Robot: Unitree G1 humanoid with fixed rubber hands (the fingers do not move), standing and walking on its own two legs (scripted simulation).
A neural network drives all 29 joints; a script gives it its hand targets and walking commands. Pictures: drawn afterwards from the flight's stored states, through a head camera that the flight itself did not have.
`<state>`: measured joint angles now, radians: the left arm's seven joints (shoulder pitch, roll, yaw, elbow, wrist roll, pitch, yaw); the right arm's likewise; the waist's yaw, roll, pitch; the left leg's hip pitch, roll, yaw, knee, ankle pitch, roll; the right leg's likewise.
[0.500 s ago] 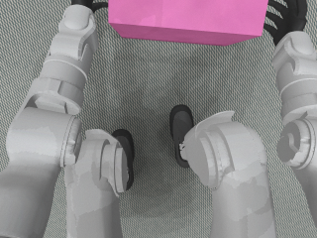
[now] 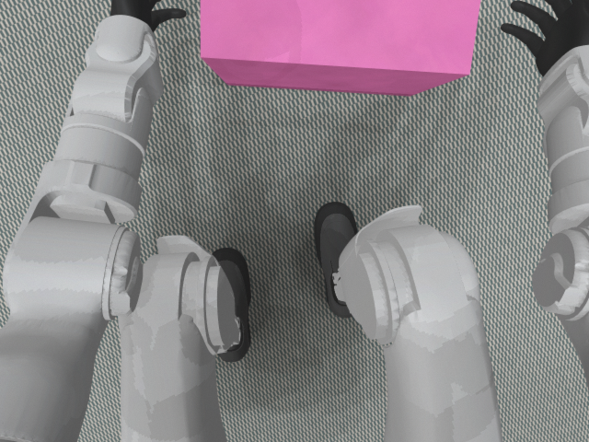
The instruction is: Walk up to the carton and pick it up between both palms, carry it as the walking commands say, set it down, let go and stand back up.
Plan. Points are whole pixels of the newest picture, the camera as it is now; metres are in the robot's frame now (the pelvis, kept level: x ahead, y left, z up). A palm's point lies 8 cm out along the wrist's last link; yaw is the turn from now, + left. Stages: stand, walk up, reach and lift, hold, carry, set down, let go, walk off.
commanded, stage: set down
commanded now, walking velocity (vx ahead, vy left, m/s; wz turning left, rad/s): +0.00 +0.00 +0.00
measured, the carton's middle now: (331, 11) +0.56 -0.13 -0.27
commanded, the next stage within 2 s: let go in 1.28 s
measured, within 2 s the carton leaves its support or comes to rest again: neither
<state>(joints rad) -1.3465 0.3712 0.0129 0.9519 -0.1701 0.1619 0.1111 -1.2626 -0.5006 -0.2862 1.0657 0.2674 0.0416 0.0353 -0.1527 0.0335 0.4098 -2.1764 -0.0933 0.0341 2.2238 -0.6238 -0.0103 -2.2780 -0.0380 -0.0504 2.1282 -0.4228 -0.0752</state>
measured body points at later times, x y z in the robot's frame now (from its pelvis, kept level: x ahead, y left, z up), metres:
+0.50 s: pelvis +0.01 -0.01 +0.10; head +0.33 -0.06 +0.41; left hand +0.58 +0.08 -0.02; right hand +0.46 -0.37 -0.01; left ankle +0.11 +0.11 -0.33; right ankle +0.15 -0.10 -0.33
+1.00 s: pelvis +0.05 -0.01 +0.22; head +0.33 -0.05 +0.57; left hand +0.58 +0.09 +0.12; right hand +0.46 -0.37 +0.13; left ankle +0.11 +0.11 -0.33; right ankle +0.15 -0.10 -0.33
